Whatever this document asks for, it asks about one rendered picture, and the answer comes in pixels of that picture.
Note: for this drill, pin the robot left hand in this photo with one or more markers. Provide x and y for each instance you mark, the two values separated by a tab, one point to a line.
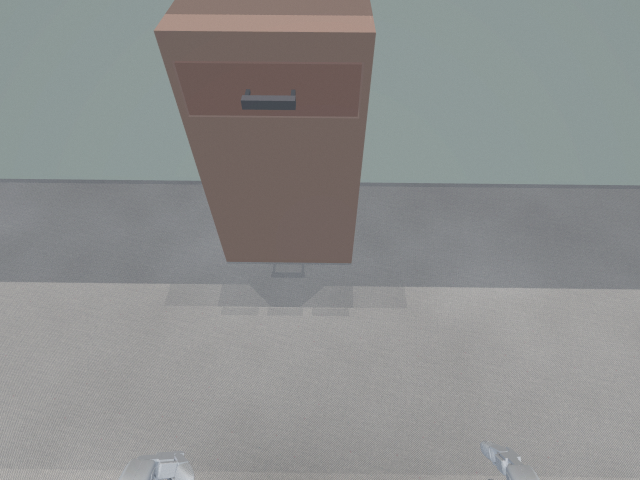
163	465

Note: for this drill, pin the robot right hand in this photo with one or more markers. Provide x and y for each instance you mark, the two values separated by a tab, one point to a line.
508	462

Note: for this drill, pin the cabinet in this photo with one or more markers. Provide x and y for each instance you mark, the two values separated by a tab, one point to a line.
279	188

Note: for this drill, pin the drawer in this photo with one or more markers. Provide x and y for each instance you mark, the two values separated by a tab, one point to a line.
322	88

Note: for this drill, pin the handle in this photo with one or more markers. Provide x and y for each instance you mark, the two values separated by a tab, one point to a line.
268	102

